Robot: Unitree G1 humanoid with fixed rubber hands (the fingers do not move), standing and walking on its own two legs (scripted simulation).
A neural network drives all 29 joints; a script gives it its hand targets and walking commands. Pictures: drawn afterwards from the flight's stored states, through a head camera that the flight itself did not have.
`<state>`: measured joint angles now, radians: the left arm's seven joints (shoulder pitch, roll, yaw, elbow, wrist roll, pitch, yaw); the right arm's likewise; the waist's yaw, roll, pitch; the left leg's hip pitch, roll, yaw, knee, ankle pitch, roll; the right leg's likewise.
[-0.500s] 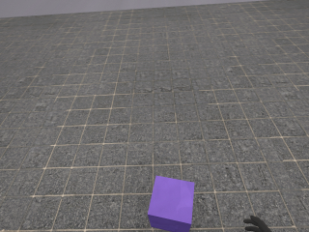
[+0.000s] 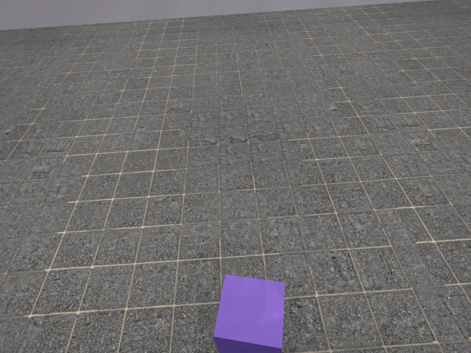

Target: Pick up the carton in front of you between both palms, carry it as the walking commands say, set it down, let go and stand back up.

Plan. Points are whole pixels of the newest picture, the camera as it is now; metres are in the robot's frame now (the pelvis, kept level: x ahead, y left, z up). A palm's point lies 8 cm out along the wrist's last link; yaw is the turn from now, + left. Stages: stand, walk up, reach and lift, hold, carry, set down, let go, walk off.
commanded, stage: stand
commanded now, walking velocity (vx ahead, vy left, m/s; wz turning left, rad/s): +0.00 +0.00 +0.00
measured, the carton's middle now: (251, 320) +0.37 -0.02 -0.63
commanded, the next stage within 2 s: none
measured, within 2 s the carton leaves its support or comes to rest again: neither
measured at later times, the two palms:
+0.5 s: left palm out of the picture +0.00 +0.25 -0.12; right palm out of the picture -0.04 -0.24 -0.13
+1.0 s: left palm out of the picture -0.06 +0.24 -0.13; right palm out of the picture -0.09 -0.20 -0.13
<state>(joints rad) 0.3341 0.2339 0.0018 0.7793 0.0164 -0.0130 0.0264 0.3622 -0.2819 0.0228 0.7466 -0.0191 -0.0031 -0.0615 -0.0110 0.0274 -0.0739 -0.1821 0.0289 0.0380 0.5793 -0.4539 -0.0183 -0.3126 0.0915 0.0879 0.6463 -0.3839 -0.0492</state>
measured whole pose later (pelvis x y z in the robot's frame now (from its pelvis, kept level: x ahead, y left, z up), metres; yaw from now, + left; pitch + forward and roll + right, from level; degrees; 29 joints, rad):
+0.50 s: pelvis -0.02 +0.01 +0.01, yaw -2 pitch +1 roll +0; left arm 0.35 0.20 -0.01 0.94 0.01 0.01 0.03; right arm 0.40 -0.25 0.03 0.94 -0.02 0.01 -0.05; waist -0.01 0.02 -0.02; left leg -0.11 0.02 0.07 0.50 -0.39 -0.01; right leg -0.26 0.08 0.12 0.58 -0.32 -0.04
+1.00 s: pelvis -0.04 +0.02 +0.01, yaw -2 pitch -1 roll +0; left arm 0.36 0.15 -0.03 1.09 0.01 0.01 0.05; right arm 0.40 -0.18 0.03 1.09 -0.02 0.01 -0.05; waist -0.01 0.02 0.00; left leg -0.10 0.01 0.08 0.47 -0.36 0.01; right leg -0.24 0.07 0.13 0.53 -0.27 -0.01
